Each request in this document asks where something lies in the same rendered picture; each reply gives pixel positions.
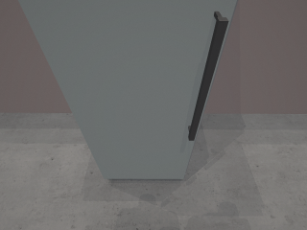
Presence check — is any fridge door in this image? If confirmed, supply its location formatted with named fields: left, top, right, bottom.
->
left=18, top=0, right=237, bottom=179

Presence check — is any handle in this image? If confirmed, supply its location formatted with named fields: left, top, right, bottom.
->
left=188, top=11, right=229, bottom=141

